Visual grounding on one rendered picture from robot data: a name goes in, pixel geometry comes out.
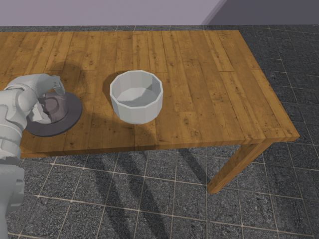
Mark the robot left forearm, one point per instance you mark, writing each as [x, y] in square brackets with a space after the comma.
[16, 101]

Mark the robot left hand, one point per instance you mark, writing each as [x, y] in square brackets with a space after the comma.
[40, 84]

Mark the table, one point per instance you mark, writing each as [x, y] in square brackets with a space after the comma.
[214, 92]

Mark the pot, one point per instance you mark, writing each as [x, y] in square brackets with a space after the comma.
[136, 96]

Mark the lid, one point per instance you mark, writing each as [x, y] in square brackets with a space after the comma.
[69, 113]

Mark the knob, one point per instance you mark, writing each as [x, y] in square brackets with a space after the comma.
[50, 106]

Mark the left robot upper arm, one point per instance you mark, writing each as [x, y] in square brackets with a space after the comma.
[11, 193]

